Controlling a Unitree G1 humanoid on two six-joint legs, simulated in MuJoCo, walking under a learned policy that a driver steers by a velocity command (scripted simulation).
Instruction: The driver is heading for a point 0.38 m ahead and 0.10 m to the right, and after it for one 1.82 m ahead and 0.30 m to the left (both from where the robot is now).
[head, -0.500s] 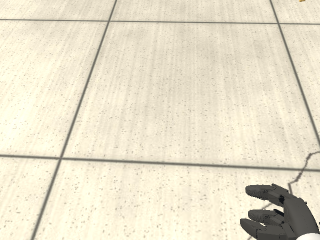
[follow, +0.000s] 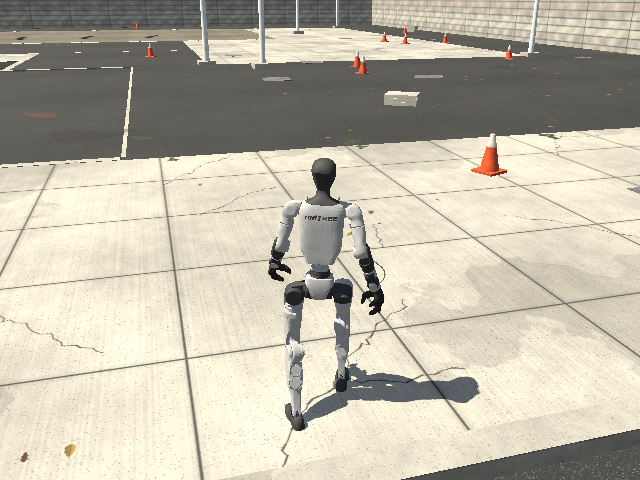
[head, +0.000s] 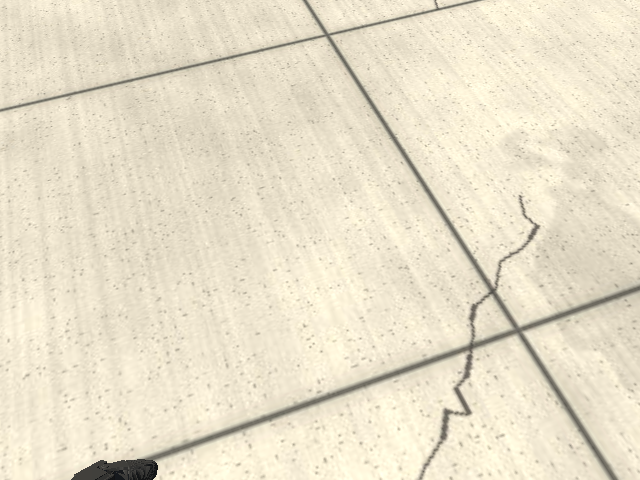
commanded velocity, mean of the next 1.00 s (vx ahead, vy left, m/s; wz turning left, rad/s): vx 0.50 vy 0.00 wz -0.05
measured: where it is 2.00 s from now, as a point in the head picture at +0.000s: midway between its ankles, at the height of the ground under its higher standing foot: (269, 245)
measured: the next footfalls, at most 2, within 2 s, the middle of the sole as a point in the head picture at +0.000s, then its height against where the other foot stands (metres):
right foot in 0.02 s outside the picture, level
left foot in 0.50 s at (304, 473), level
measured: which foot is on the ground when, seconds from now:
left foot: down 0.00-0.02, up 0.04-0.48, down 0.50-1.00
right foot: up 0.00-0.00, down 0.02-0.52, up 0.54-0.98, down 1.00-1.00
